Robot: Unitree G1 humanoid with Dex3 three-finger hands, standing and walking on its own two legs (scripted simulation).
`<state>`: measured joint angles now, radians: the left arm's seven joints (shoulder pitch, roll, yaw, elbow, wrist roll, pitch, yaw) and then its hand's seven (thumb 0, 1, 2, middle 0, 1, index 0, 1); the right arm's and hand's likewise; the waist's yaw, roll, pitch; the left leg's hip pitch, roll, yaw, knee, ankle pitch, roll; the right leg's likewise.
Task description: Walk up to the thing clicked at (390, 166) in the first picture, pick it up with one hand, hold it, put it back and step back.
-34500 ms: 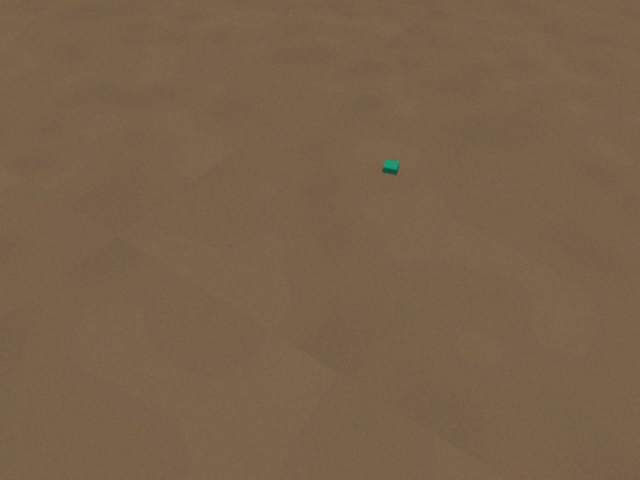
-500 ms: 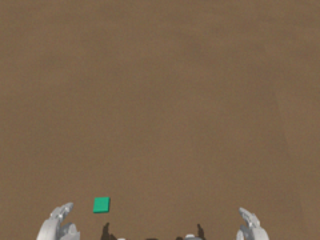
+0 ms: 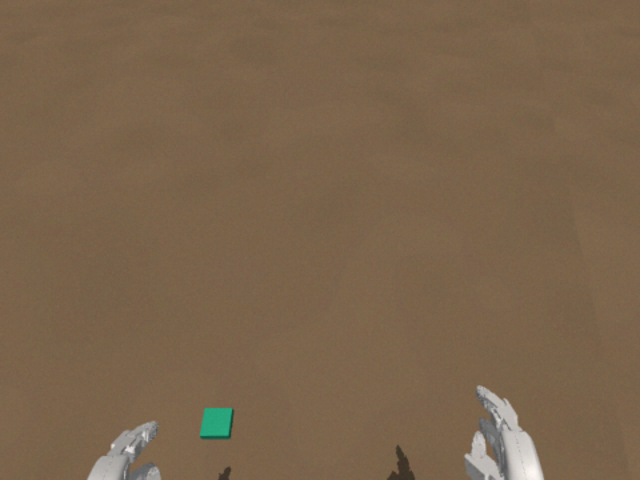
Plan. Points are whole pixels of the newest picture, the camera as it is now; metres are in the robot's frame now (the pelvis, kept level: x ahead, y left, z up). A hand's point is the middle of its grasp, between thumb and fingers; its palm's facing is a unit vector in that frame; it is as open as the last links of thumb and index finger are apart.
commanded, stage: home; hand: left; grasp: from above
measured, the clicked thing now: (217, 423) +0.44 +0.26 -0.70
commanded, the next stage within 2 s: stand in 1.64 s
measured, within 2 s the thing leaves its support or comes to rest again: neither
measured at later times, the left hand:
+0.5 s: hand out of the picture +0.16 +0.18 -0.05, palm faces +0.04 -0.98 -0.19, open 7.4 cm
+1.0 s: hand out of the picture +0.17 +0.18 -0.05, palm faces +0.04 -0.98 -0.20, open 7.4 cm
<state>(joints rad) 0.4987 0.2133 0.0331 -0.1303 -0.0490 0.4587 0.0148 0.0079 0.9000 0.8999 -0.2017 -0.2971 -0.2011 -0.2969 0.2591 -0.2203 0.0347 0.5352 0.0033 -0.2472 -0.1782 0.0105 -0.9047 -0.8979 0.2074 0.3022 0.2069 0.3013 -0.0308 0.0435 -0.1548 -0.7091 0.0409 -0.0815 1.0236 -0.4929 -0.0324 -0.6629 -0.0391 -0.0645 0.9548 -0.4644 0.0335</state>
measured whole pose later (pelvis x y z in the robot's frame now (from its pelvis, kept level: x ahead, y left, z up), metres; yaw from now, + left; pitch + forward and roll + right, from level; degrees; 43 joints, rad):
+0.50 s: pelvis +0.00 +0.01 +0.00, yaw -1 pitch +9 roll -3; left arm 0.49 0.22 0.03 -0.13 -0.05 0.47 0.02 0.01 0.90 0.90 -0.20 -0.30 -0.20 -0.30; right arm 0.28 -0.22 0.03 0.55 0.01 -0.24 -0.18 0.01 -0.91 -0.90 0.21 0.30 0.21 0.30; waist -0.04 0.05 -0.16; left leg -0.70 0.04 -0.07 1.02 -0.49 -0.03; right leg -0.65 -0.04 -0.05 0.95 -0.45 0.04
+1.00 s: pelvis +0.00 +0.00 +0.00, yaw -1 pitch +10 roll -3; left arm 0.50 0.22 0.03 -0.13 -0.05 0.47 0.02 0.01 0.90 0.90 -0.20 -0.30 -0.20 -0.30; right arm 0.28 -0.22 0.03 0.55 0.01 -0.24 -0.18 0.01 -0.90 -0.90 0.21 0.30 0.21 0.30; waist -0.04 0.05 -0.16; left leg -0.70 0.04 -0.07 1.03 -0.50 -0.03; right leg -0.66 -0.04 -0.05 0.95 -0.46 0.04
